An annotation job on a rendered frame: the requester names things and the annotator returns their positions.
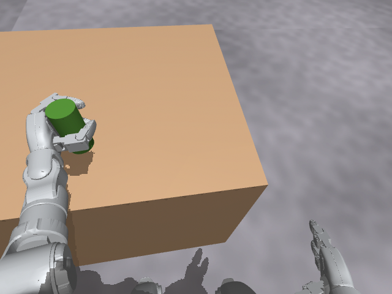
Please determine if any left robot arm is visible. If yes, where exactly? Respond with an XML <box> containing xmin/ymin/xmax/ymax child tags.
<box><xmin>0</xmin><ymin>149</ymin><xmax>77</xmax><ymax>294</ymax></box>

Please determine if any right robot hand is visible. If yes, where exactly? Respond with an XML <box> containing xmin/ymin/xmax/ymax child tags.
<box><xmin>295</xmin><ymin>219</ymin><xmax>354</xmax><ymax>294</ymax></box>

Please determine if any left robot hand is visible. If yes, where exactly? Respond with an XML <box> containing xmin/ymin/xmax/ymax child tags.
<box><xmin>26</xmin><ymin>93</ymin><xmax>96</xmax><ymax>155</ymax></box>

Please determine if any can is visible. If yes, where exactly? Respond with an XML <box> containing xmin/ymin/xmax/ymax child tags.
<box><xmin>45</xmin><ymin>99</ymin><xmax>94</xmax><ymax>154</ymax></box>

